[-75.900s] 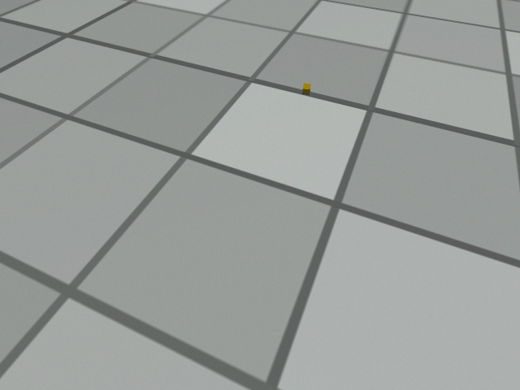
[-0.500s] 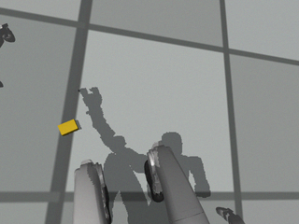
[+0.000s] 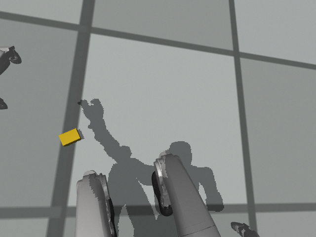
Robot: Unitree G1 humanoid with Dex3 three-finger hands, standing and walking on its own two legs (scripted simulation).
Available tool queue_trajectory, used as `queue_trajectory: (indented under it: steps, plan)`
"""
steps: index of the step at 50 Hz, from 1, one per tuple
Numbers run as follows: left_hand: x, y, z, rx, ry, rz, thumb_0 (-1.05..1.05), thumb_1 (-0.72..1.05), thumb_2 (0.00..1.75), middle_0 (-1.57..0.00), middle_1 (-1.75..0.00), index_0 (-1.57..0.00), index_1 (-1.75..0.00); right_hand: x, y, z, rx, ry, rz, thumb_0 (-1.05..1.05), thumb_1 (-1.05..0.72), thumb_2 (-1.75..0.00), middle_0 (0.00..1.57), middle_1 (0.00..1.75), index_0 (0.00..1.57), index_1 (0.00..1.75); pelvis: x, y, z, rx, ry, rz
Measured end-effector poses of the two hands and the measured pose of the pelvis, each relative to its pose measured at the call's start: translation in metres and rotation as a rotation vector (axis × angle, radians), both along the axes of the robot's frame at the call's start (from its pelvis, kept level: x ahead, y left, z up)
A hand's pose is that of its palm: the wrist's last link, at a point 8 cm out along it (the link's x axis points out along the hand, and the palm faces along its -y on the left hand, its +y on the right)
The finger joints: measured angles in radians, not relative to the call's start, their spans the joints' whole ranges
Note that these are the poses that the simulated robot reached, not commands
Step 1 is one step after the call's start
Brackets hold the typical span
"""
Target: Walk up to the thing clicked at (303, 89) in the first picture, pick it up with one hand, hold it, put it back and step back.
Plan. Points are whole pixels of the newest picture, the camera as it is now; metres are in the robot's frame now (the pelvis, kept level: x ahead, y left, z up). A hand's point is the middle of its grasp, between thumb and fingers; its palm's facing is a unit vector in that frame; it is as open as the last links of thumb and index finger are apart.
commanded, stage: approach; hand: left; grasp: from above
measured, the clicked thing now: (70, 137) +0.45 +0.22 -0.52
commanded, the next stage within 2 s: home in 0.52 s
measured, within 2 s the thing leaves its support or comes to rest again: neither
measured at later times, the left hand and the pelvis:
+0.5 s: hand (36, 108) +0.51 +0.26 -0.25, palm faces -0.52 +0.00 -0.85, open 14.9 cm; pelvis -0.02 +0.00 -0.11, yaw -1 degrees
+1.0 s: hand (68, 115) +0.53 +0.21 -0.44, palm faces -0.46 -0.03 -0.89, open 12.6 cm; pelvis -0.02 -0.01 -0.21, yaw -4 degrees
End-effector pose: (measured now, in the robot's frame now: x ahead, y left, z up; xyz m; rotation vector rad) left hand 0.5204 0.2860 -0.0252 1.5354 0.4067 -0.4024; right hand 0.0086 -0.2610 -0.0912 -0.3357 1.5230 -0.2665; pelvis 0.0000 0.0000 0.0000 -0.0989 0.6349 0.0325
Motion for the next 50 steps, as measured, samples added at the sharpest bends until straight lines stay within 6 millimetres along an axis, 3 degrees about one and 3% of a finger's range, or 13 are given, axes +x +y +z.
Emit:
queue_trajectory:
  steps: [10,17,22,30,35,41,50]
  plan:
    - [-0.006,0.005,-0.061,0.015,-0.089,0.019,0.00,-0.39,0.70,-0.25,-0.78,-0.25,-0.77,0.005,-0.006,-0.051,0.014,0.015,0.038,0.00,-0.92,-0.90,0.20,0.30,0.20,0.30,-0.014,-0.002,-0.049,-0.008,0.037,0.005]
    - [-0.010,0.000,-0.098,0.019,-0.008,0.008,0.00,-0.50,0.62,-0.25,-0.79,-0.26,-0.78,0.003,-0.003,-0.077,0.019,0.015,0.042,0.00,-0.92,-0.90,0.20,0.30,0.20,0.30,-0.020,-0.001,-0.072,-0.015,0.048,0.008]
    - [-0.007,-0.011,-0.141,-0.015,0.036,-0.033,0.00,-0.55,0.56,-0.24,-0.80,-0.27,-0.78,-0.005,-0.004,-0.094,0.000,0.046,0.063,0.00,-0.92,-0.90,0.20,0.30,0.20,0.30,-0.021,0.000,-0.095,-0.023,0.049,0.010]
    - [-0.001,-0.033,-0.228,-0.053,-0.001,-0.090,0.00,-0.58,0.49,-0.27,-0.77,-0.30,-0.74,-0.022,-0.006,-0.125,-0.021,0.116,0.099,0.00,-0.92,-0.89,0.20,0.30,0.20,0.30,-0.024,0.000,-0.144,-0.049,0.041,0.010]
    - [0.000,-0.042,-0.276,-0.052,-0.034,-0.074,0.00,-0.51,0.48,-0.30,-0.70,-0.33,-0.68,-0.034,-0.003,-0.145,-0.017,0.134,0.094,0.00,-0.92,-0.89,0.20,0.30,0.20,0.30,-0.027,0.000,-0.172,-0.060,0.027,0.010]
    - [0.001,-0.050,-0.319,-0.029,-0.038,-0.026,0.00,-0.32,0.53,-0.32,-0.61,-0.34,-0.59,-0.047,0.003,-0.165,0.000,0.144,0.085,0.00,-0.91,-0.89,0.20,0.30,0.20,0.30,-0.029,-0.002,-0.196,-0.067,0.013,0.004]
    - [0.013,-0.075,-0.355,-0.039,-0.040,-0.011,0.00,-0.17,0.68,-0.33,-0.56,-0.35,-0.55,-0.054,0.007,-0.171,0.015,0.145,0.110,0.00,-0.91,-0.89,0.21,0.30,0.20,0.30,-0.023,-0.005,-0.212,-0.080,-0.005,-0.018]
